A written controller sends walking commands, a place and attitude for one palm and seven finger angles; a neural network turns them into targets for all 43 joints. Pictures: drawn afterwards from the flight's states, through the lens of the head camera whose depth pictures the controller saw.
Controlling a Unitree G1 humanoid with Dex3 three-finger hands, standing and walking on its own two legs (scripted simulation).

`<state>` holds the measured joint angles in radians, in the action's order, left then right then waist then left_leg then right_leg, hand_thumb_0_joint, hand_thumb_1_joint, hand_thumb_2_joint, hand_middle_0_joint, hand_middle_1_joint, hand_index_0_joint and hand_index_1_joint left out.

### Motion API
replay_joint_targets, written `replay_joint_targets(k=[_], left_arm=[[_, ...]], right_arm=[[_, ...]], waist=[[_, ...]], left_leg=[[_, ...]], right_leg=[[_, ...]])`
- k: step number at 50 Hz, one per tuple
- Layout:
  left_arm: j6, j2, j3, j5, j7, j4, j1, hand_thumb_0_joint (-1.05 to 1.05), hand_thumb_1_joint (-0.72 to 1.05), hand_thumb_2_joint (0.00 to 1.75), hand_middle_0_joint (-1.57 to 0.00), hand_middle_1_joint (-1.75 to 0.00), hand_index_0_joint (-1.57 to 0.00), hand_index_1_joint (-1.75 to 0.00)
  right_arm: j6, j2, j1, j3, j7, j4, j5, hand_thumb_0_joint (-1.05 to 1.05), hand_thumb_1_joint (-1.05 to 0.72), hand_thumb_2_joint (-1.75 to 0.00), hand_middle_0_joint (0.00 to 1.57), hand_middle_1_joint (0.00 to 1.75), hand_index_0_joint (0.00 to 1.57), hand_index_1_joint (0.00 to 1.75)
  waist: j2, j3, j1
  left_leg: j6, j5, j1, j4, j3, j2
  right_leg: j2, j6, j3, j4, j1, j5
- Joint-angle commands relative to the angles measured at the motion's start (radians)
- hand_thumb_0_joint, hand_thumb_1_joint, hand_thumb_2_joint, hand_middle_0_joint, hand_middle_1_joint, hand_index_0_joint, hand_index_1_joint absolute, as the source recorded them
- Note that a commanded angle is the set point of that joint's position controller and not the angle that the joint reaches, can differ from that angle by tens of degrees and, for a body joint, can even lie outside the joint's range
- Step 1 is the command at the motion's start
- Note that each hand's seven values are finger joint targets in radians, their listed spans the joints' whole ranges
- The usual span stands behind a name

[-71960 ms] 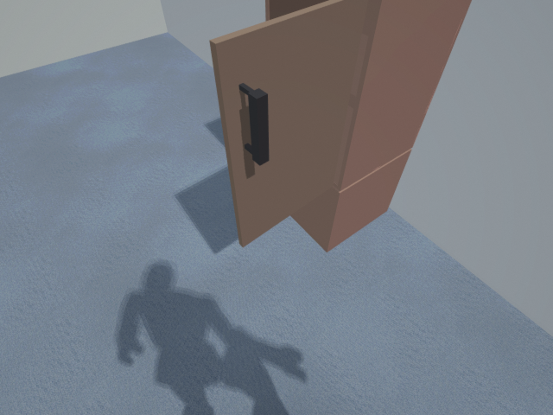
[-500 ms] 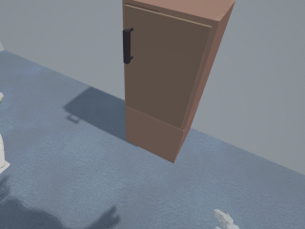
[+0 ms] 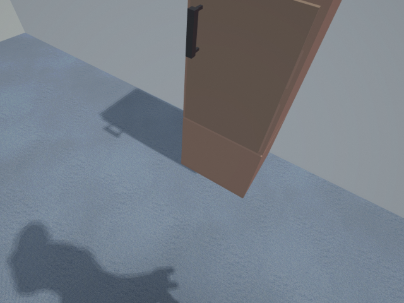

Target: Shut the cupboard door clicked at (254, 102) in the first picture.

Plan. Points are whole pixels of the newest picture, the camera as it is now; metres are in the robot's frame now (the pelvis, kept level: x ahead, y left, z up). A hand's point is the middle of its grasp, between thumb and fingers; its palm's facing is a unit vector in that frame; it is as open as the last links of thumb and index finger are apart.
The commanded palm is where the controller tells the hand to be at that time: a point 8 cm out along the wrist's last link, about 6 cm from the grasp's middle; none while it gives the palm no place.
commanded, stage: let the arm hang, fingers relaxed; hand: left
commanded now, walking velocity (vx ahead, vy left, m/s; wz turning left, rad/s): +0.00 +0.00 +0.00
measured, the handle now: (195, 31) +0.91 +0.07 +0.09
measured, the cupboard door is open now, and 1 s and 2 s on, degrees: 0 0 0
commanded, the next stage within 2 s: look to check the result in 0.80 s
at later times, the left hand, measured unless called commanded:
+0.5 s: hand out of the picture -0.06 +0.19 -0.16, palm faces +0.01 -0.98 -0.20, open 7.4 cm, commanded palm none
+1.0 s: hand out of the picture -0.05 +0.16 -0.17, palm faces +0.02 -0.99 -0.16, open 7.4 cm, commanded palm none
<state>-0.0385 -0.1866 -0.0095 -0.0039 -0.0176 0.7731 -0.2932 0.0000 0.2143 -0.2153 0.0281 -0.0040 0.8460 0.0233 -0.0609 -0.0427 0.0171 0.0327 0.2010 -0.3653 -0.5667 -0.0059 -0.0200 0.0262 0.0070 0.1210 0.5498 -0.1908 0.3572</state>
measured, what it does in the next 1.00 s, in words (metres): stands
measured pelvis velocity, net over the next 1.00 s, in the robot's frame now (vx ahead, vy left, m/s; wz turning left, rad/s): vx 0.00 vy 0.00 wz -0.03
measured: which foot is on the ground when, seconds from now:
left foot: down 0.00-1.00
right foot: down 0.00-1.00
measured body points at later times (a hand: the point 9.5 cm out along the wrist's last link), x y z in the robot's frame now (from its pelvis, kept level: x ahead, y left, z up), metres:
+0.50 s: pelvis -0.01 +0.01 +0.01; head -0.02 +0.01 +0.46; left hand -0.06 +0.24 -0.15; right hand -0.03 -0.21 -0.15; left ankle +0.06 +0.10 -0.73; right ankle -0.04 -0.11 -0.73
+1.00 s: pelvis +0.00 +0.00 +0.01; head +0.00 +0.00 +0.46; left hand -0.04 +0.21 -0.15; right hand -0.04 -0.20 -0.15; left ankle +0.06 +0.10 -0.73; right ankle -0.04 -0.11 -0.73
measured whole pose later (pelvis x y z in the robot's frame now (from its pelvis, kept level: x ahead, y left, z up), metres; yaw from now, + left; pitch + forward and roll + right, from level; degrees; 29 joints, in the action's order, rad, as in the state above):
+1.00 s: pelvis +0.00 +0.00 +0.01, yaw -2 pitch -2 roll +0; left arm 0.00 -0.11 0.00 -0.01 -0.04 1.16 -0.38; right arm -0.02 0.11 -0.34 0.00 -0.03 1.14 0.01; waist 0.00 -0.02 0.00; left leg 0.04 0.15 -0.25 -0.43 -0.04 -0.02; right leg 0.02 0.00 0.09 0.43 -0.10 0.30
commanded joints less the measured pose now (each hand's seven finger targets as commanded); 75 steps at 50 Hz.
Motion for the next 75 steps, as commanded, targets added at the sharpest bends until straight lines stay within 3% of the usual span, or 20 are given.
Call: replay_joint_targets(k=[1, 6, 7, 11, 16, 21, 29, 35, 47, 62, 72, 75], left_arm=[[0.036, -0.131, -0.039, -0.011, -0.003, 0.043, -0.065, 0.00, 0.90, 0.90, -0.20, -0.30, -0.20, -0.30], [0.025, -0.116, -0.020, -0.010, 0.001, 0.183, -0.081, 0.00, 0.90, 0.90, -0.20, -0.30, -0.20, -0.30], [0.028, -0.121, -0.020, -0.012, 0.001, 0.203, -0.088, 0.00, 0.90, 0.90, -0.20, -0.30, -0.20, -0.30], [0.031, -0.104, -0.009, -0.010, -0.003, 0.271, -0.117, 0.00, 0.90, 0.90, -0.20, -0.30, -0.20, -0.30], [0.033, -0.098, -0.007, -0.009, -0.008, 0.323, -0.144, 0.00, 0.90, 0.90, -0.20, -0.30, -0.20, -0.30], [0.030, -0.081, -0.005, -0.010, -0.012, 0.358, -0.172, 0.00, 0.90, 0.90, -0.20, -0.30, -0.20, -0.30], [0.037, -0.051, -0.006, -0.009, -0.018, 0.382, -0.194, 0.00, 0.90, 0.90, -0.20, -0.30, -0.20, -0.30], [0.037, -0.030, -0.007, -0.009, -0.021, 0.388, -0.191, 0.00, 0.90, 0.90, -0.20, -0.30, -0.20, -0.30], [0.044, -0.019, -0.011, -0.007, -0.025, 0.385, -0.199, 0.00, 0.90, 0.90, -0.20, -0.30, -0.20, -0.30], [0.046, -0.021, -0.009, -0.007, -0.027, 0.383, -0.191, 0.00, 0.90, 0.90, -0.20, -0.30, -0.20, -0.30], [0.048, -0.024, -0.007, -0.007, -0.027, 0.382, -0.183, 0.00, 0.90, 0.90, -0.20, -0.30, -0.20, -0.30], [0.047, -0.021, -0.008, -0.006, -0.027, 0.381, -0.172, 0.00, 0.90, 0.90, -0.20, -0.30, -0.20, -0.30]], right_arm=[[0.016, 0.114, -0.003, -0.041, -0.021, 0.001, 0.003, 0.00, -0.90, -0.90, 0.20, 0.30, 0.20, 0.30], [-0.006, 0.109, -0.044, -0.045, -0.027, 0.085, -0.005, 0.00, -0.90, -0.90, 0.20, 0.30, 0.20, 0.30], [-0.006, 0.112, -0.061, -0.048, -0.027, 0.098, -0.008, 0.00, -0.90, -0.90, 0.20, 0.30, 0.20, 0.30], [-0.007, 0.099, -0.097, -0.049, -0.028, 0.155, -0.008, 0.00, -0.90, -0.90, 0.20, 0.30, 0.20, 0.30], [-0.009, 0.083, -0.122, -0.047, -0.028, 0.207, -0.010, 0.00, -0.90, -0.90, 0.20, 0.30, 0.20, 0.30], [-0.008, 0.064, -0.134, -0.045, -0.030, 0.241, -0.011, 0.00, -0.90, -0.90, 0.20, 0.30, 0.20, 0.30], [-0.006, 0.021, -0.161, -0.042, -0.033, 0.266, -0.011, 0.00, -0.90, -0.90, 0.20, 0.30, 0.20, 0.30], [-0.009, 0.001, -0.179, -0.040, -0.036, 0.275, -0.010, 0.00, -0.90, -0.90, 0.20, 0.30, 0.20, 0.30], [-0.003, -0.006, -0.185, -0.040, -0.039, 0.275, -0.013, 0.00, -0.90, -0.90, 0.20, 0.30, 0.20, 0.30], [-0.002, -0.004, -0.166, -0.036, -0.040, 0.281, -0.014, 0.00, -0.90, -0.90, 0.20, 0.30, 0.20, 0.30], [0.000, 0.003, -0.149, -0.034, -0.040, 0.282, -0.014, 0.00, -0.90, -0.90, 0.20, 0.30, 0.20, 0.30], [0.003, 0.003, -0.151, -0.032, -0.042, 0.283, -0.012, 0.00, -0.90, -0.90, 0.20, 0.30, 0.20, 0.30]], waist=[[0.292, 0.172, -0.022], [0.141, -0.004, -0.018], [0.096, -0.006, -0.018], [0.014, -0.025, -0.013], [0.017, -0.046, -0.010], [0.066, -0.086, -0.016], [0.067, -0.072, -0.014], [0.076, -0.116, -0.011], [0.064, -0.073, -0.015], [0.043, -0.066, -0.016], [0.044, -0.052, -0.015], [0.069, -0.050, -0.014]], left_leg=[[0.011, -0.241, 0.140, 0.130, 0.134, 0.115], [0.011, 0.028, 0.079, 0.237, 0.162, 0.120], [0.011, 0.027, 0.086, 0.240, 0.160, 0.122], [0.012, 0.060, 0.120, 0.261, 0.149, 0.119], [0.009, 0.079, 0.139, 0.268, 0.126, 0.111], [0.011, 0.128, 0.111, 0.303, 0.136, 0.112], [0.006, 0.054, 0.133, 0.269, 0.100, 0.095], [0.004, 0.053, 0.114, 0.259, 0.095, 0.090], [0.009, -0.059, 0.146, 0.216, 0.084, 0.099], [0.013, -0.142, 0.166, 0.197, 0.074, 0.106], [0.011, -0.173, 0.181, 0.190, 0.070, 0.107], [0.012, -0.193, 0.176, 0.194, 0.073, 0.108]], right_leg=[[0.085, 0.034, -0.114, -0.144, 0.085, -0.160], [0.073, 0.038, -0.105, -0.215, 0.026, -0.050], [0.073, 0.038, -0.105, -0.223, 0.028, -0.051], [0.079, 0.037, -0.114, -0.241, 0.000, -0.023], [0.084, 0.038, -0.120, -0.248, -0.036, 0.018], [0.077, 0.036, -0.121, -0.236, -0.043, 0.020], [0.087, 0.037, -0.125, -0.247, -0.046, 0.007], [0.085, 0.040, -0.131, -0.254, -0.070, 0.022], [0.082, 0.040, -0.124, -0.244, -0.035, -0.054], [0.085, 0.034, -0.120, -0.249, -0.008, -0.119], [0.089, 0.030, -0.120, -0.255, 0.014, -0.160], [0.092, 0.030, -0.118, -0.250, 0.032, -0.175]])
